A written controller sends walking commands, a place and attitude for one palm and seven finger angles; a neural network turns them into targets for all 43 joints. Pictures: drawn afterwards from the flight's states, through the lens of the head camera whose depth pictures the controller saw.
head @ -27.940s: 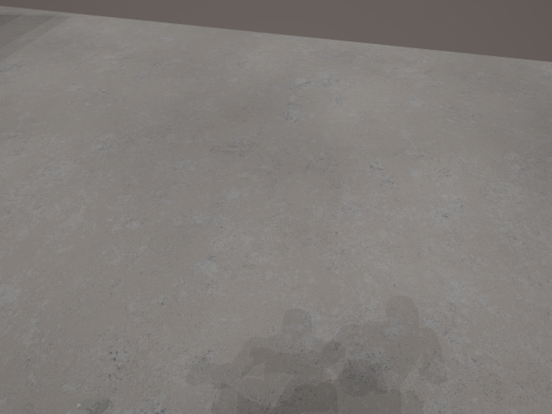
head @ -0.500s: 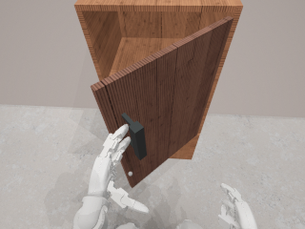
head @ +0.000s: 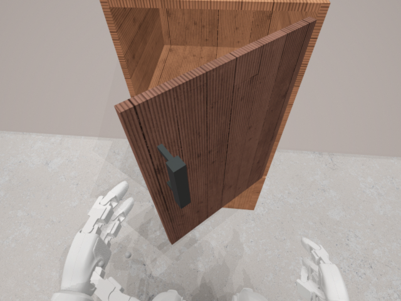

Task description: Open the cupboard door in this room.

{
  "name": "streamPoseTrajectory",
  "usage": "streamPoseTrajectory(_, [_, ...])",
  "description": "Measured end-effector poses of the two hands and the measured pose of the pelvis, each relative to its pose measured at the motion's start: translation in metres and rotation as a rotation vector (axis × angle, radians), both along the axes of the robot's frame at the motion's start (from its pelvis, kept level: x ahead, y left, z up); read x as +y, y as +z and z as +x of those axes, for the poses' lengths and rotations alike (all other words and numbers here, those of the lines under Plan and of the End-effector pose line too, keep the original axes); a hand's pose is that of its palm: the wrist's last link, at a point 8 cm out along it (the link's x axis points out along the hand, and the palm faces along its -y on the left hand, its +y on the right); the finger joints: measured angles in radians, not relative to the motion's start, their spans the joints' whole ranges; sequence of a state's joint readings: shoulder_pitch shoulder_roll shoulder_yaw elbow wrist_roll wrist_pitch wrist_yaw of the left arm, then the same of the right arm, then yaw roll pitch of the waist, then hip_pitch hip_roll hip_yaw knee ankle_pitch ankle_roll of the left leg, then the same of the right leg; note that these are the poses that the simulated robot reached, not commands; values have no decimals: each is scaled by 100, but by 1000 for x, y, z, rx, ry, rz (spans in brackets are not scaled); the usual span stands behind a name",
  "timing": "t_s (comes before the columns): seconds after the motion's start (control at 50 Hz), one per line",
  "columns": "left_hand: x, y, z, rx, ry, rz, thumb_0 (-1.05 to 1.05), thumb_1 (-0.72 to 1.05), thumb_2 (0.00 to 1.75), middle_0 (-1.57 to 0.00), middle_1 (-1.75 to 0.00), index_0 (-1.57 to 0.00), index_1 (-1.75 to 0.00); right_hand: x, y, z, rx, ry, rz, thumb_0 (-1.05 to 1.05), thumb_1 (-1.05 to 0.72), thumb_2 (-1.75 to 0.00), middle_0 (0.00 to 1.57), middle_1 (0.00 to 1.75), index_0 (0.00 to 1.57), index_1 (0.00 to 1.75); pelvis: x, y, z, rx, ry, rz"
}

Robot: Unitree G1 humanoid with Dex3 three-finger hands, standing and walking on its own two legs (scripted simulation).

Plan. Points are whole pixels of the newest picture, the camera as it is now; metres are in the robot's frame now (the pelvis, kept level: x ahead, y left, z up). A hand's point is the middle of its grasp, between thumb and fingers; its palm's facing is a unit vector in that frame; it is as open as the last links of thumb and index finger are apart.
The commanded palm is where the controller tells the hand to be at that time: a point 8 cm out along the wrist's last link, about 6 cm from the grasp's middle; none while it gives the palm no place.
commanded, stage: draw the hand back to the body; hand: left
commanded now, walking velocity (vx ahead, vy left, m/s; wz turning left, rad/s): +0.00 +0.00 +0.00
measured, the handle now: (173, 176) +0.33 +0.08 +0.08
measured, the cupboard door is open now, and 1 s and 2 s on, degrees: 43 43 43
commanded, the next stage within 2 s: step back with the hand held close in 1.68 s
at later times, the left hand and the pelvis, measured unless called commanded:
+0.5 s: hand (90, 246) +0.19 +0.17 +0.12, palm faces -0.04 -1.00 -0.07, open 16.3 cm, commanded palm +0.16 +0.23 +0.14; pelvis +0.00 +0.02 +0.02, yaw +0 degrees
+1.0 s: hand (17, 216) +0.20 +0.25 +0.18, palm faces +0.31 -0.87 -0.38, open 12.7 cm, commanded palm +0.16 +0.30 +0.20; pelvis +0.02 +0.03 +0.06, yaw -1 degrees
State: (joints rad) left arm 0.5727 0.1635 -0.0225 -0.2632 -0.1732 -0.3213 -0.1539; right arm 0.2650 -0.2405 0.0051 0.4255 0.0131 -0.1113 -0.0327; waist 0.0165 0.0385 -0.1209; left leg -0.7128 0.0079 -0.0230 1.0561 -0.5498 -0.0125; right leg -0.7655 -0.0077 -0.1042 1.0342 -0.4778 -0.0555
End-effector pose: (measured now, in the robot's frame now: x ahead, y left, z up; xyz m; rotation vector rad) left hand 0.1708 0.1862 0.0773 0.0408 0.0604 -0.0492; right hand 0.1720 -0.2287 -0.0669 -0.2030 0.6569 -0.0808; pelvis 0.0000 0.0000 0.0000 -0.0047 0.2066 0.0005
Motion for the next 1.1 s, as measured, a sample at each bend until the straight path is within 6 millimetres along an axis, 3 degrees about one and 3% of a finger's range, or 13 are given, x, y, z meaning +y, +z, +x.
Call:
streamPoseTrajectory(0.16, [3, 0, 0, -22, -26, -21, -1, -50, 30, -15, -30, -15, -30, 10, 0, 0, -32, 0, 3, 2, -90, -90, 20, 30, 20, 30, 7, -5, -6, -2, 0, -8])
streamPoseTrajectory(0.38, [26, 33, -1, -41, 3, 18, -1, -50, 30, -16, -30, -15, -30, 28, 17, -7, -55, -12, 38, 2, -90, -90, 20, 30, 20, 30, 15, 10, -3, -52, -6, -16])
streamPoseTrajectory(0.62, [56, 60, -4, -52, 22, 36, -1, -47, 31, -16, -30, -15, -30, 30, 36, 2, -95, -3, 10, 2, -90, -90, 20, 30, 20, 30, 22, 24, 4, -102, 0, -26])
streamPoseTrajectory(0.76, [75, 84, -7, -16, 213, 265, -1, -32, 38, -16, -30, -16, -30, 36, 48, 8, -82, -13, -8, 2, -90, -90, 20, 30, 20, 30, 25, 41, 10, -154, -11, -22])
streamPoseTrajectory(1.1, [115, 135, -1, -104, 389, 393, 0, 25, 62, -19, -30, -19, -30, 47, 63, 23, -37, 29, -4, 2, -90, -90, 20, 30, 20, 30, 30, 68, 22, -253, -22, -12])
